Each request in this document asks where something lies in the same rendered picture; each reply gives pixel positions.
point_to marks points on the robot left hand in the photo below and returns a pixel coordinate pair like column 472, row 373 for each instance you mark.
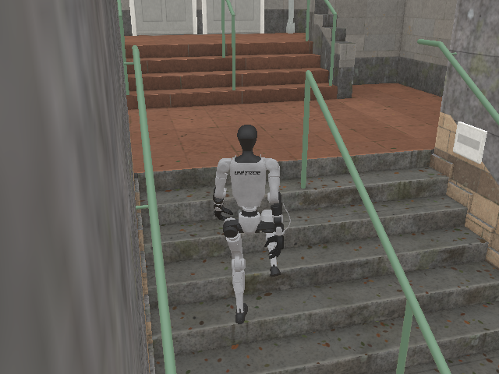
column 225, row 210

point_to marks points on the left robot upper arm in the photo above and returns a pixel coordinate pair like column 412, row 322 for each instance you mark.
column 221, row 176

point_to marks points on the robot right hand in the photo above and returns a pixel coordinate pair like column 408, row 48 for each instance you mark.
column 279, row 246

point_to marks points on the right robot upper arm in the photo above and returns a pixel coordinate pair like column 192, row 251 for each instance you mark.
column 273, row 178

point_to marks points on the robot left forearm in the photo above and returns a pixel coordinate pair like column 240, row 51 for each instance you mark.
column 218, row 203

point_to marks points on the robot right forearm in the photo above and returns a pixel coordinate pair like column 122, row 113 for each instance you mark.
column 278, row 217

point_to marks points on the left robot thigh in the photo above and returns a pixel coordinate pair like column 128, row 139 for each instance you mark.
column 233, row 237

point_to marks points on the robot thigh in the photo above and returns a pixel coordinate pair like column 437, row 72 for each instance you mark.
column 266, row 221
column 233, row 237

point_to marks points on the right robot thigh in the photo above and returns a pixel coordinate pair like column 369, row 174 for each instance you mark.
column 266, row 221

